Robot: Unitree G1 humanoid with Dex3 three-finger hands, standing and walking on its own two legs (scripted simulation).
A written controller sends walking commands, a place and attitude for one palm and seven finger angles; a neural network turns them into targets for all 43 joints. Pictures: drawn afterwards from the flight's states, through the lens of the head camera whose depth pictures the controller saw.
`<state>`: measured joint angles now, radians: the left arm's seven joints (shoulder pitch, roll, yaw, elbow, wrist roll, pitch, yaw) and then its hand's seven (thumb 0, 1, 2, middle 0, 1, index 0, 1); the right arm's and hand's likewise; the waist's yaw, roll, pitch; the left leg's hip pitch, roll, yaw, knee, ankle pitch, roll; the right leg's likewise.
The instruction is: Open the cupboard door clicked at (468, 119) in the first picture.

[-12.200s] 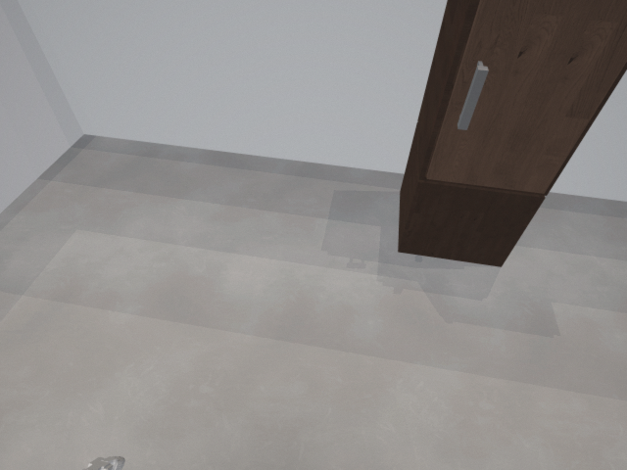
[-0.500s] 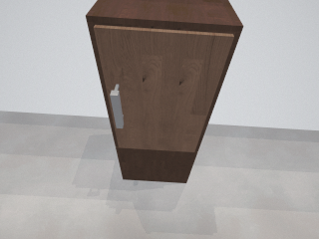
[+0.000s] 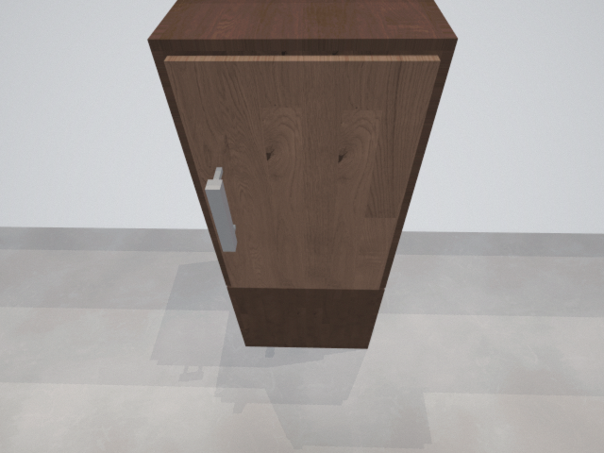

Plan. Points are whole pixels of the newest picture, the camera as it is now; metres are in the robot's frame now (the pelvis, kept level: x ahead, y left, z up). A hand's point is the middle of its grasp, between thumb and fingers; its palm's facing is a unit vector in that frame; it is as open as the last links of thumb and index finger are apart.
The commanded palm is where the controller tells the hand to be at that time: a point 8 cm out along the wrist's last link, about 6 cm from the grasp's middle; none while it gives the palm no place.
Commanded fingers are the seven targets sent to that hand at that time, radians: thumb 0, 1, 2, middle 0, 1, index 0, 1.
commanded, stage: look again from close up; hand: left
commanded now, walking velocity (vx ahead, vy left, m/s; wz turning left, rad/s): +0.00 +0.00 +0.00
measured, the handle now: (224, 210) +0.53 +0.18 -0.02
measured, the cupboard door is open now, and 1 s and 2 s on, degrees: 0 0 0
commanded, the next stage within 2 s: raise the hand with hooked fingers in 0.14 s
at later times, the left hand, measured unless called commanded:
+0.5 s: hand (185, 396) +0.19 +0.17 -0.01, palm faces +0.14 -0.99 -0.05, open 7.8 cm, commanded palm +0.12 +0.23 -0.06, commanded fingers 0.00 0.57 0.76 -0.22 -0.51 -0.22 -0.51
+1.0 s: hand (165, 408) +0.19 +0.20 -0.04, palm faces +0.03 -1.00 -0.04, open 10.6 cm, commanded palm +0.15 +0.25 -0.04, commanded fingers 0.00 -0.01 0.51 -0.27 -0.88 -0.27 -0.88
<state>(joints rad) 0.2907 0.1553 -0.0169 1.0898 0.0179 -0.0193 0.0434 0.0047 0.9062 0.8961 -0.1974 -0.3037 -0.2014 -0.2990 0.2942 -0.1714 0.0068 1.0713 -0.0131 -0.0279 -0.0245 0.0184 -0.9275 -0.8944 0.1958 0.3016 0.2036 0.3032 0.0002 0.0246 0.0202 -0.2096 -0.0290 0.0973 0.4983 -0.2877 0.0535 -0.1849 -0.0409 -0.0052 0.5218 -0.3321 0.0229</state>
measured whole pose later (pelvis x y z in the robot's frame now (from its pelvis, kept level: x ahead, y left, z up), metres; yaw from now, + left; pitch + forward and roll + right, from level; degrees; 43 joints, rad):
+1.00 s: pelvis -0.05 -0.05 -0.08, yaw +2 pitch +15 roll -1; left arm 0.21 0.32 0.34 0.25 -0.36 -0.36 -0.45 0.01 0.21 0.60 -0.25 -0.75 -0.25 -0.74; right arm 0.27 -0.21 0.02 0.62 0.03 -0.24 -0.07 0.01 -0.90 -0.89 0.20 0.30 0.21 0.30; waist -0.01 0.03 -0.13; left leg -0.92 0.06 -0.01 1.13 -0.47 -0.01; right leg -0.85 0.02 -0.11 1.11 -0.52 -0.06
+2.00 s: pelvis -0.04 -0.01 -0.06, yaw +1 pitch +14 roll -3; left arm -0.01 0.43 0.43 0.43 -0.37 -0.30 -0.53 -0.01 -0.50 0.30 -0.30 -1.20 -0.30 -1.20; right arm 0.31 -0.28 0.03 0.55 0.04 -0.18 -0.06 0.01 -0.90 -0.89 0.20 0.30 0.21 0.30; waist -0.02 0.02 -0.12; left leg -0.81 0.03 0.02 1.02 -0.45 0.03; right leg -0.73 0.00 -0.08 0.96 -0.47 -0.01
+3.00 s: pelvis -0.04 -0.02 -0.07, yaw +1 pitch +16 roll -2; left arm -0.33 0.45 0.43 0.72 -0.28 -0.34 -0.47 -0.01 -0.50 0.30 -0.30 -1.20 -0.30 -1.20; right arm 0.32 -0.27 0.03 0.58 0.04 -0.11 -0.06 0.01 -0.90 -0.89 0.20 0.30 0.21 0.30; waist -0.06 0.01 -0.12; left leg -0.88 0.05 0.03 1.04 -0.45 0.02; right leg -0.81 0.02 -0.07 1.01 -0.48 -0.02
